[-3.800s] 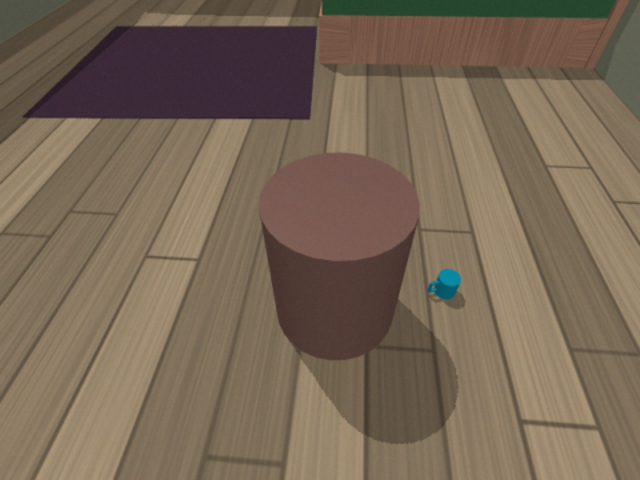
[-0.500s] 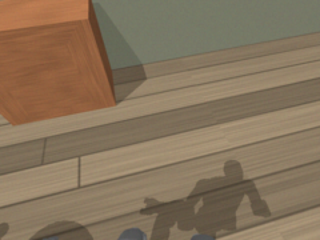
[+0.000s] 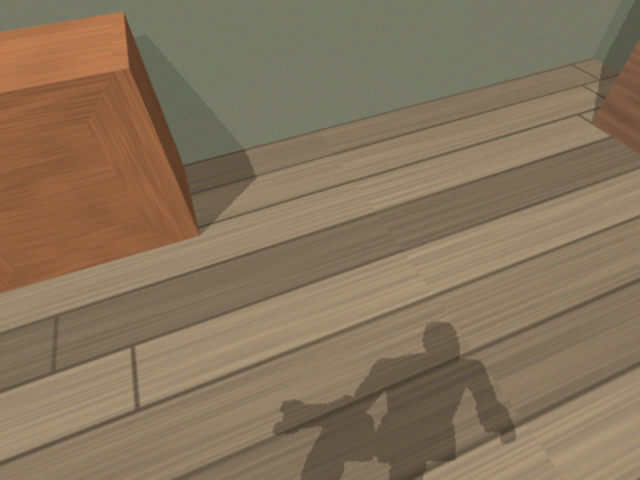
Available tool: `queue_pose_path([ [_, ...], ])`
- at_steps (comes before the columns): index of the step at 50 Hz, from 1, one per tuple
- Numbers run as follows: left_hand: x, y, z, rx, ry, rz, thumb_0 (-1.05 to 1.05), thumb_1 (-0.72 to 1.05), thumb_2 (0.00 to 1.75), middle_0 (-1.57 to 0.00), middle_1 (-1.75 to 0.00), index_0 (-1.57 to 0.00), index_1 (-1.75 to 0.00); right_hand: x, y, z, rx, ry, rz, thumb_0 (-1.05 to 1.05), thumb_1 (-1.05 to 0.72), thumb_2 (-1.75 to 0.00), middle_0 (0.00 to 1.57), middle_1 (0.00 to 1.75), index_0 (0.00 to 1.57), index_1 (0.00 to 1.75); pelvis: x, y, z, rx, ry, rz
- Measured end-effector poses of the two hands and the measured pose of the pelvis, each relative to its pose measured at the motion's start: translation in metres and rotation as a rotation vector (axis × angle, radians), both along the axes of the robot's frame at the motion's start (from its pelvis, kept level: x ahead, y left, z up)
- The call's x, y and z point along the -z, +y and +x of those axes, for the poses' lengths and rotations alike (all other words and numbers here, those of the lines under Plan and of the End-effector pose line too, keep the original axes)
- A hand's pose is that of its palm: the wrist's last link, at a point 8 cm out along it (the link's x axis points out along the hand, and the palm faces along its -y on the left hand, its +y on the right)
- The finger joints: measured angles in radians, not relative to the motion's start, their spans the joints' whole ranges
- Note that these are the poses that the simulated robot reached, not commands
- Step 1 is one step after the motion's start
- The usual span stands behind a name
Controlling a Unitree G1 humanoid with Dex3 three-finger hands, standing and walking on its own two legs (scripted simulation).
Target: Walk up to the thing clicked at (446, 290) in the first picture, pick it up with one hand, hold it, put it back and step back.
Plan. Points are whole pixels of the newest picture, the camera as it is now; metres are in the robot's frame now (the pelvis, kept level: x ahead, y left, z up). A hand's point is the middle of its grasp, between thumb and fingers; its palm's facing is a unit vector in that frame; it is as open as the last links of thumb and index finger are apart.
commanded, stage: walk up
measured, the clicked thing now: out of the picture +0.09 +0.99 -0.71
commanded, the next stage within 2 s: stand in 0.36 s
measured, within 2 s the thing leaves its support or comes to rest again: neither
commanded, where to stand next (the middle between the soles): +0.07 +0.00 m, yaw +0 degrees
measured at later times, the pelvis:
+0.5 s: pelvis +0.01 +0.01 +0.02, yaw -1 degrees
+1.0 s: pelvis +0.02 +0.01 +0.03, yaw +0 degrees
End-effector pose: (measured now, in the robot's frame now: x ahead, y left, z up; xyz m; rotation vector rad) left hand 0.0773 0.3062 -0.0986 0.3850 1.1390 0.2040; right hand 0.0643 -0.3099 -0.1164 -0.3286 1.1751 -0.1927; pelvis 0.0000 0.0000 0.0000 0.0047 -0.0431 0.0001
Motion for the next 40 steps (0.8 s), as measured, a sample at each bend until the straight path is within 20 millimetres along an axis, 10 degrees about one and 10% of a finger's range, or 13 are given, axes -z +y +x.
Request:
queue_pose_path([
  [24, -0.011, -0.006, 0.042, 0.028, 0.016, -0.050, 0.00, 0.91, 0.90, -0.21, -0.30, -0.20, -0.30, -0.019, 0.015, 0.012, 0.065, 0.032, 0.014, 0.00, -0.90, -0.90, 0.21, 0.30, 0.20, 0.30, -0.023, 0.010, 0.014, 0.019, 0.001, 0.004],
  [40, -0.010, 0.000, 0.020, -0.020, 0.058, -0.056, 0.00, 0.91, 0.90, -0.21, -0.30, -0.20, -0.30, -0.025, 0.023, 0.027, 0.038, 0.033, 0.021, 0.00, -0.90, -0.90, 0.21, 0.30, 0.20, 0.30, -0.029, 0.012, 0.016, -0.001, 0.008, 0.001],
])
